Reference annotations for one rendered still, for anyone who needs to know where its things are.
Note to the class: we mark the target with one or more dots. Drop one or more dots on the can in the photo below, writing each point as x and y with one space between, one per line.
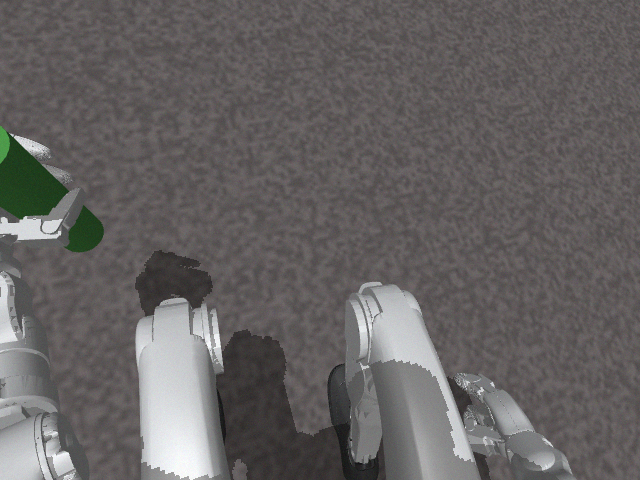
29 189

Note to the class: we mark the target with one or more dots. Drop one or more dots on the right robot foot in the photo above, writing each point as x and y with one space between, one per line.
339 405

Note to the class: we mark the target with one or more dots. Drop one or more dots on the right robot hand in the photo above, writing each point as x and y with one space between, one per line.
501 418

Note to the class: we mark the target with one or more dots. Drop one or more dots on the left robot hand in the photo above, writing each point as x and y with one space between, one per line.
42 230

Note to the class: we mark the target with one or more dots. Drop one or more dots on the left robot arm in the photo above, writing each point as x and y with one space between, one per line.
37 442

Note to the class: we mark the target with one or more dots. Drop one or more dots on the right robot arm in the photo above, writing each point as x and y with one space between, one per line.
532 457

